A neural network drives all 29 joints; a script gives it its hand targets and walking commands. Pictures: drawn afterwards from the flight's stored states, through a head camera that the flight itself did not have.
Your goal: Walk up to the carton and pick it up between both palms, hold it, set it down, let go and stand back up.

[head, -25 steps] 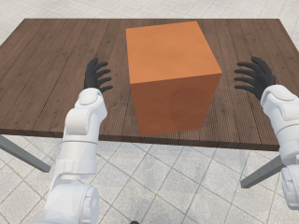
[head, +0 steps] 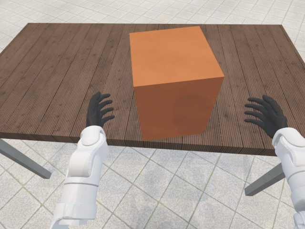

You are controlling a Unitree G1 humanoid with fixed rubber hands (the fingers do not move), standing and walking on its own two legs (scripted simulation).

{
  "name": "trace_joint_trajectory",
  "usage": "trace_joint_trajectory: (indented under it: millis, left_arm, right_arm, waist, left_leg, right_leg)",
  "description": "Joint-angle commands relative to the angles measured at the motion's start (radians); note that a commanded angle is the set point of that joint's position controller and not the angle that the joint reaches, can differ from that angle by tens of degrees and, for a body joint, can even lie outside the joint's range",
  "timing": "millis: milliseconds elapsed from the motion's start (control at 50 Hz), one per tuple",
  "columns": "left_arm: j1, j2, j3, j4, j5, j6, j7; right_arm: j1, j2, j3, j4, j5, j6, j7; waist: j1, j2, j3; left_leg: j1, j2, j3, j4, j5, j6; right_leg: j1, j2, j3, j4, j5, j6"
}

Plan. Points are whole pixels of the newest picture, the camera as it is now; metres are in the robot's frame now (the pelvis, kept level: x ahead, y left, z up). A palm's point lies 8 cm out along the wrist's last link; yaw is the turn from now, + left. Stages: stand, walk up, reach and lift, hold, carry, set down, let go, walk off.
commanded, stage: set down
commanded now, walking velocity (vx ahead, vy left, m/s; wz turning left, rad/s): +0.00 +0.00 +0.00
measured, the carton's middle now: (169, 87) +0.51 +0.05 +0.05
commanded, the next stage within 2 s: let go in 1.60 s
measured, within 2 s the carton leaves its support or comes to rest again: neither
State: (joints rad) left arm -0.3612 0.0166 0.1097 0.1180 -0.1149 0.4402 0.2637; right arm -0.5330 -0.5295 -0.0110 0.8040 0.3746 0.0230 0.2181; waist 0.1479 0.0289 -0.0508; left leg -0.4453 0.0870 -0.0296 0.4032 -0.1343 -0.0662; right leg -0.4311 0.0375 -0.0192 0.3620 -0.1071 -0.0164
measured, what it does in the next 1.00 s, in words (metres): stands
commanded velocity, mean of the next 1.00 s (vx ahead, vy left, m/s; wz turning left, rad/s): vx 0.00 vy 0.00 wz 0.00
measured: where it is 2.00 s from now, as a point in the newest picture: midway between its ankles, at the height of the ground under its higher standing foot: outside the picture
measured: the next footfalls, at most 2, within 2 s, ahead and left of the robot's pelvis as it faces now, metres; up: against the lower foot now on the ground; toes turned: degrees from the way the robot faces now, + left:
none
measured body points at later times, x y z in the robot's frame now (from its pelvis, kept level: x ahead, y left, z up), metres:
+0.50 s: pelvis +0.01 +0.00 +0.00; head +0.07 +0.00 +0.45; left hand +0.30 +0.22 +0.04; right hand +0.36 -0.23 +0.00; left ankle +0.03 +0.16 -0.74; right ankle +0.04 -0.10 -0.74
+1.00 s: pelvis +0.03 +0.00 +0.00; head +0.08 +0.01 +0.45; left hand +0.27 +0.22 -0.01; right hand +0.31 -0.23 -0.04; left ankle +0.03 +0.16 -0.74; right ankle +0.04 -0.10 -0.74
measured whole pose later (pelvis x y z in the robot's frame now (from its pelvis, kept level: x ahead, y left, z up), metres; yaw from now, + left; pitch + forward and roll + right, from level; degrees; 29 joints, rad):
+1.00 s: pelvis +0.03 +0.00 +0.00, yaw +0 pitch +4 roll -1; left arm 0.05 0.01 0.08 0.16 -0.05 0.17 0.18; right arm -0.06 -0.40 0.06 0.68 0.37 -0.19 0.15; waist 0.11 0.01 0.03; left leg -0.28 0.09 -0.03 0.40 -0.19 -0.07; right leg -0.27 0.04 -0.02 0.36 -0.16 -0.02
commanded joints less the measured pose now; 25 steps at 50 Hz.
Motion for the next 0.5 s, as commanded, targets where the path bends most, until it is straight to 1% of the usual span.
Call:
trace_joint_trajectory:
  millis: [0,20,40,60,80,100,120,140,160,200,220,240,260,280,300,320,340,360,380,400,420,440,460,480]
  left_arm:
    - [-0.199,0.020,-0.095,-0.269,0.032,-0.098,-0.007]
    - [-0.168,0.005,-0.101,-0.255,0.034,-0.102,-0.007]
    - [-0.065,-0.026,-0.101,-0.248,0.049,-0.117,-0.011]
    - [-0.193,0.029,-0.101,-0.269,0.034,-0.115,-0.014]
    - [-0.096,0.010,-0.104,-0.234,0.042,-0.117,-0.012]
    - [-0.159,0.036,-0.094,-0.267,0.037,-0.125,-0.013]
    - [-0.084,0.019,-0.102,-0.248,0.045,-0.127,-0.016]
    - [-0.029,0.015,-0.099,-0.234,0.055,-0.130,-0.024]
    - [-0.071,0.019,-0.112,-0.248,0.045,-0.132,-0.031]
    - [-0.018,0.050,-0.085,-0.213,0.066,-0.135,-0.045]
    - [-0.074,0.080,-0.071,-0.233,0.058,-0.140,-0.043]
    - [0.065,0.037,-0.085,-0.220,0.067,-0.150,-0.048]
    - [-0.043,0.062,-0.085,-0.319,0.055,-0.173,-0.035]
    - [0.089,0.037,-0.087,-0.248,0.061,-0.173,-0.047]
    - [-0.020,0.056,-0.088,-0.333,0.050,-0.197,-0.034]
    - [0.089,0.037,-0.094,-0.248,0.063,-0.196,-0.045]
    - [0.057,0.049,-0.086,-0.302,0.064,-0.212,-0.037]
    - [0.145,0.033,-0.077,-0.241,0.080,-0.212,-0.050]
    - [0.073,0.064,-0.067,-0.339,0.069,-0.237,-0.039]
    - [0.194,0.024,-0.083,-0.258,0.081,-0.229,-0.053]
    - [0.113,0.043,-0.093,-0.287,0.069,-0.240,-0.053]
    - [0.175,0.032,-0.096,-0.216,0.079,-0.231,-0.063]
    - [0.125,0.047,-0.094,-0.291,0.069,-0.248,-0.052]
    - [0.155,0.039,-0.102,-0.296,0.062,-0.262,-0.043]
  right_arm:
    - [-0.293,-0.243,-0.080,-0.314,-0.051,-0.104,0.021]
    - [-0.265,-0.240,-0.080,-0.315,-0.055,-0.112,0.023]
    - [-0.149,-0.211,-0.059,-0.290,-0.048,-0.120,0.024]
    - [-0.283,-0.243,-0.076,-0.333,-0.050,-0.119,0.018]
    - [-0.186,-0.231,-0.067,-0.291,-0.054,-0.122,0.019]
    - [-0.241,-0.226,-0.080,-0.322,-0.054,-0.123,0.011]
    - [-0.162,-0.224,-0.073,-0.299,-0.052,-0.127,0.014]
    - [-0.100,-0.200,-0.051,-0.286,-0.055,-0.134,0.010]
    - [-0.146,-0.214,-0.061,-0.306,-0.054,-0.135,0.006]
    - [-0.088,-0.199,-0.039,-0.285,-0.065,-0.140,-0.008]
    - [-0.141,-0.193,-0.040,-0.322,-0.069,-0.143,-0.015]
    - [-0.004,-0.174,-0.030,-0.291,-0.066,-0.154,-0.014]
    - [-0.103,-0.202,-0.054,-0.381,-0.049,-0.179,-0.009]
    - [0.022,-0.162,-0.018,-0.327,-0.045,-0.180,-0.018]
    - [-0.087,-0.203,-0.060,-0.407,-0.047,-0.204,-0.012]
    - [0.035,-0.177,-0.022,-0.337,-0.040,-0.200,-0.016]
    - [-0.008,-0.194,-0.035,-0.388,-0.041,-0.216,-0.015]
    - [0.095,-0.171,-0.004,-0.333,-0.037,-0.216,-0.024]
    - [0.024,-0.187,-0.017,-0.427,-0.021,-0.232,-0.021]
    - [0.145,-0.151,0.013,-0.341,-0.018,-0.230,-0.026]
    - [0.076,-0.166,-0.010,-0.376,-0.021,-0.239,-0.023]
    - [0.126,-0.144,0.009,-0.340,-0.026,-0.231,-0.032]
    - [0.084,-0.174,-0.018,-0.390,-0.033,-0.247,-0.029]
    - [0.118,-0.172,-0.023,-0.392,-0.017,-0.254,-0.020]
  waist:
    - [-0.141,-0.141,-0.572]
    - [-0.145,-0.154,-0.561]
    - [-0.150,-0.160,-0.537]
    - [-0.150,-0.160,-0.566]
    - [-0.163,-0.172,-0.534]
    - [-0.158,-0.166,-0.562]
    - [-0.168,-0.168,-0.542]
    - [-0.169,-0.176,-0.515]
    - [-0.189,-0.182,-0.518]
    - [-0.181,-0.182,-0.480]
    - [-0.168,-0.201,-0.492]
    - [-0.182,-0.189,-0.454]
    - [-0.171,-0.174,-0.523]
    - [-0.180,-0.199,-0.475]
    - [-0.168,-0.167,-0.535]
    - [-0.183,-0.189,-0.473]
    - [-0.171,-0.181,-0.494]
    - [-0.177,-0.196,-0.433]
    - [-0.155,-0.181,-0.485]
    - [-0.172,-0.182,-0.416]
    - [-0.181,-0.187,-0.429]
    - [-0.186,-0.190,-0.370]
    - [-0.170,-0.182,-0.415]
    - [-0.170,-0.179,-0.388]
  left_leg:
    - [0.274,-0.102,0.062,-0.052,0.071,0.075]
    - [0.270,-0.103,0.061,-0.051,0.068,0.075]
    - [0.287,-0.105,0.057,-0.054,0.095,0.075]
    - [0.254,-0.108,0.068,-0.054,0.070,0.078]
    - [0.255,-0.111,0.063,-0.058,0.059,0.082]
    - [0.246,-0.113,0.068,-0.050,0.063,0.085]
    - [0.248,-0.113,0.061,-0.048,0.066,0.082]
    - [0.270,-0.113,0.065,-0.047,0.081,0.083]
    - [0.268,-0.113,0.068,-0.042,0.095,0.079]
    - [0.257,-0.121,0.069,-0.045,0.075,0.081]
    - [0.240,-0.123,0.075,-0.041,0.053,0.084]
    - [0.260,-0.120,0.066,-0.045,0.080,0.084]
    - [0.267,-0.117,0.066,-0.029,0.116,0.078]
    - [0.273,-0.125,0.067,-0.024,0.125,0.078]
    - [0.263,-0.118,0.062,-0.019,0.147,0.071]
    - [0.276,-0.120,0.057,-0.016,0.143,0.073]
    - [0.273,-0.117,0.061,-0.015,0.153,0.070]
    - [0.283,-0.120,0.060,-0.023,0.146,0.073]
    - [0.283,-0.116,0.063,-0.014,0.172,0.069]
    - [0.305,-0.116,0.057,-0.015,0.170,0.067]
    - [0.305,-0.112,0.055,-0.016,0.156,0.069]
    - [0.304,-0.117,0.056,-0.023,0.113,0.073]
    - [0.308,-0.114,0.056,-0.023,0.100,0.071]
    - [0.307,-0.107,0.052,-0.019,0.100,0.068]
  right_leg:
    - [0.333,0.027,0.012,0.020,0.101,-0.013]
    - [0.339,0.026,0.013,0.017,0.097,-0.011]
    - [0.368,0.029,0.015,0.018,0.138,-0.012]
    - [0.358,0.026,0.014,0.026,0.132,-0.008]
    - [0.373,0.020,0.017,0.019,0.130,-0.006]
    - [0.367,0.016,0.022,0.024,0.137,-0.004]
    - [0.387,0.017,0.021,0.028,0.153,-0.004]
    - [0.405,0.016,0.025,0.029,0.174,-0.001]
    - [0.407,0.019,0.021,0.039,0.207,0.000]
    - [0.432,0.012,0.028,0.033,0.198,0.007]
    - [0.424,0.009,0.032,0.034,0.174,0.013]
    - [0.437,0.009,0.030,0.030,0.203,0.011]
    - [0.434,0.019,0.023,0.049,0.229,0.010]
    - [0.453,0.014,0.034,0.036,0.265,0.014]
    - [0.450,0.022,0.021,0.064,0.276,0.010]
    - [0.455,0.022,0.024,0.050,0.283,0.010]
    - [0.452,0.024,0.018,0.059,0.290,0.010]
    - [0.466,0.023,0.023,0.043,0.302,0.012]
    - [0.459,0.026,0.021,0.059,0.316,0.012]
    - [0.456,0.023,0.023,0.047,0.310,0.012]
    - [0.442,0.027,0.020,0.043,0.274,0.009]
    - [0.428,0.016,0.029,0.022,0.233,0.012]
    - [0.413,0.024,0.019,0.027,0.194,0.013]
    - [0.393,0.023,0.021,0.023,0.155,0.009]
